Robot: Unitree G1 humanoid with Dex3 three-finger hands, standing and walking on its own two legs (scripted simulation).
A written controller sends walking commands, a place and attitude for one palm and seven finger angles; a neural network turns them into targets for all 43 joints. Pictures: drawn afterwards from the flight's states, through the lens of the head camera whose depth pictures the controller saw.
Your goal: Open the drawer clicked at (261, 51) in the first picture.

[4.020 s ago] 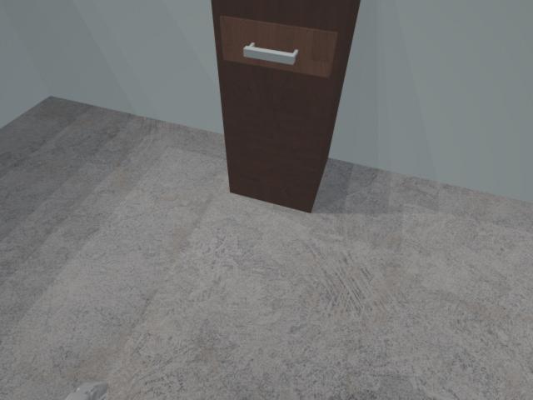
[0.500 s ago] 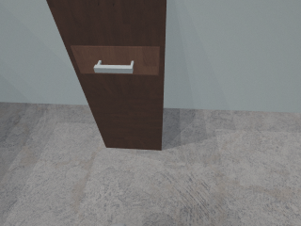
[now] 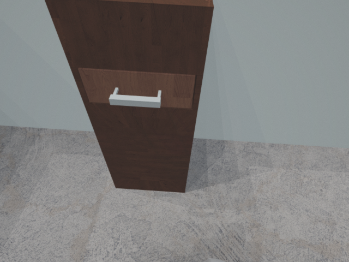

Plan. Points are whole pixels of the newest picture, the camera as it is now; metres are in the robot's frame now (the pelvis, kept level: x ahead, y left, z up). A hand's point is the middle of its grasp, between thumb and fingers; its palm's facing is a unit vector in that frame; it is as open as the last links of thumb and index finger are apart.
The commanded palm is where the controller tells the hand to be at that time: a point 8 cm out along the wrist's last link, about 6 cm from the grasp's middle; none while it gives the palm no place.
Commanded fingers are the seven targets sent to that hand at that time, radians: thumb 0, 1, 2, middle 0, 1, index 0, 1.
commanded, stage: take the last steps up to it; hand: left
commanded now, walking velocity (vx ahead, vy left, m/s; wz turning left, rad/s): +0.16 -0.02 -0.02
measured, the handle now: (136, 96) +0.62 +0.17 +0.01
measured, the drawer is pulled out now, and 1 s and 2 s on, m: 0.00 0.00 0.00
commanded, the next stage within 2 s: come to a stop and stand still in 0.06 s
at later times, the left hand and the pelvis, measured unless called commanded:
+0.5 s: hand (122, 260) +0.16 +0.14 -0.16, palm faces +0.10 -0.96 -0.25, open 7.2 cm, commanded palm none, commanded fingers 0.00 0.90 0.90 -0.20 -0.30 -0.20 -0.30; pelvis +0.09 -0.04 +0.00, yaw +2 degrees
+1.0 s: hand out of the picture +0.05 +0.22 -0.18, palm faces +0.09 -0.97 -0.21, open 7.4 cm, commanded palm none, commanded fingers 0.00 0.90 0.90 -0.20 -0.30 -0.20 -0.30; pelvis +0.06 +0.03 +0.00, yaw +1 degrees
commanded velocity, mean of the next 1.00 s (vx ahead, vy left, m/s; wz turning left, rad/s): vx -0.05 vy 0.05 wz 0.00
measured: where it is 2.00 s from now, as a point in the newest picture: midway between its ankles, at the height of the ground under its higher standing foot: outside the picture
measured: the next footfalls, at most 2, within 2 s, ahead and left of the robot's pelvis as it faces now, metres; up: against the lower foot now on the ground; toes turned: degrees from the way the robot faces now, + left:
right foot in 0.20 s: +0.17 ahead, -0.13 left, +0.00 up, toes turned -8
left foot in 0.72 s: +0.09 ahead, +0.11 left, +0.00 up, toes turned +6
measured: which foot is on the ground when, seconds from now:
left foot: down 0.00-0.22, up 0.24-0.70, down 0.72-1.00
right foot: up 0.00-0.18, down 0.20-0.72, up 0.74-1.00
